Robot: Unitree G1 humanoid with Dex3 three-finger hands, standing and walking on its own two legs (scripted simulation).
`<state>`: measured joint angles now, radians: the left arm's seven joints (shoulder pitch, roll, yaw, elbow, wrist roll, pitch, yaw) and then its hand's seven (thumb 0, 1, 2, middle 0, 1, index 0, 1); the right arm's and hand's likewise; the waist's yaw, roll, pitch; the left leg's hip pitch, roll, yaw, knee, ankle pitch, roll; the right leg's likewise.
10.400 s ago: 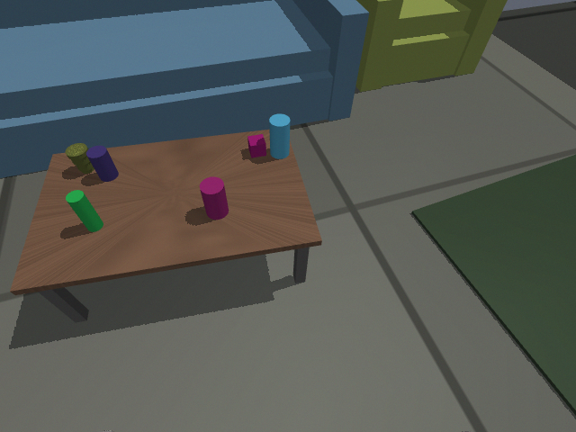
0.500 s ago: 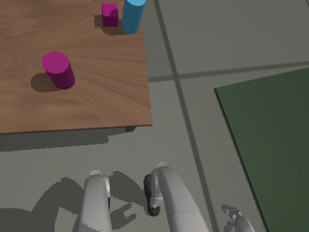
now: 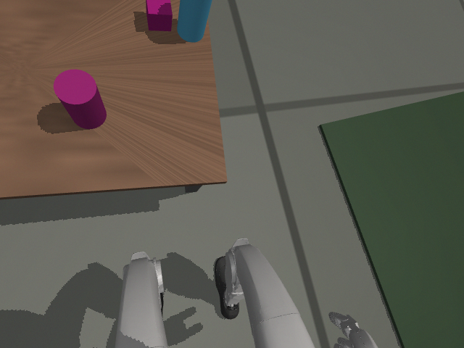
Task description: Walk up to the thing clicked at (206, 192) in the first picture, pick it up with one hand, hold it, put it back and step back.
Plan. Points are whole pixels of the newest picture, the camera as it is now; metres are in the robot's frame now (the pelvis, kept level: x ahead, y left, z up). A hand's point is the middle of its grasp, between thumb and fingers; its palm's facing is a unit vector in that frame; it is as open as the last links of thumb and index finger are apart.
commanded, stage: go down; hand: left
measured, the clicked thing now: (83, 101) +0.58 +0.22 -0.24
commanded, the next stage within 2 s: none
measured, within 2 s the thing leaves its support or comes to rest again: neither
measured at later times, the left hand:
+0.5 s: hand out of the picture +0.48 +0.42 +0.06, palm faces +0.32 -0.95 -0.02, open 17.2 cm
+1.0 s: hand out of the picture +0.48 +0.42 +0.06, palm faces +0.33 -0.94 -0.03, open 17.4 cm
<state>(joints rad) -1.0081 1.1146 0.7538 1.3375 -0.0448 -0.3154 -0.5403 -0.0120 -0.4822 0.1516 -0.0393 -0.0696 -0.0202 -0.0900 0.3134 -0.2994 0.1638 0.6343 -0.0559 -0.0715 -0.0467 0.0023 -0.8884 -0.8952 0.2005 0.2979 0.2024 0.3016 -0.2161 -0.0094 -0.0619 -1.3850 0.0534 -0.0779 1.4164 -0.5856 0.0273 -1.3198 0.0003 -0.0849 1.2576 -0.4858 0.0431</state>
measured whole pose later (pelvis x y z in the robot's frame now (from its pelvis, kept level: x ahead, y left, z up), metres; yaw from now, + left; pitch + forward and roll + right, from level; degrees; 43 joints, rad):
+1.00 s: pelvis +0.00 +0.00 -0.01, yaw +0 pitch +32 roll -8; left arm -0.99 1.09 0.76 1.31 -0.04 -0.32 -0.49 -0.01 -0.53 0.15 -0.03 -0.09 -0.02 -0.09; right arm 0.30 -0.30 0.16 0.62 -0.04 -0.02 -0.03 0.00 -0.89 -0.90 0.20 0.30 0.20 0.30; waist -0.21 -0.01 -0.07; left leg -1.41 0.05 -0.08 1.45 -0.59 0.02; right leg -1.35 0.00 -0.08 1.30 -0.50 0.04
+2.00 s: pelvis -0.01 +0.00 -0.01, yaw +0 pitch +32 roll -8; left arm -1.01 1.09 0.75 1.31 -0.04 -0.32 -0.49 -0.01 -0.56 0.14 -0.03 -0.10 -0.03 -0.10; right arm 0.30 -0.30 0.15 0.62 -0.04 -0.01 -0.03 0.00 -0.89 -0.89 0.20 0.30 0.20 0.30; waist -0.21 -0.01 -0.06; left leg -1.42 0.05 -0.08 1.45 -0.59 0.02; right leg -1.36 0.00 -0.08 1.30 -0.49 0.04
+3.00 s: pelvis +0.00 +0.00 -0.01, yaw +0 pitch +32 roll -8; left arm -1.01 1.09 0.75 1.32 -0.04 -0.32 -0.47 -0.01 -0.58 0.16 -0.02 -0.12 -0.03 -0.12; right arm 0.30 -0.30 0.16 0.62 -0.04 0.00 -0.03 0.00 -0.89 -0.89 0.20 0.30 0.20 0.30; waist -0.22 -0.01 -0.07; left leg -1.42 0.05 -0.08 1.45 -0.59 0.02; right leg -1.36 0.00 -0.08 1.30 -0.50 0.04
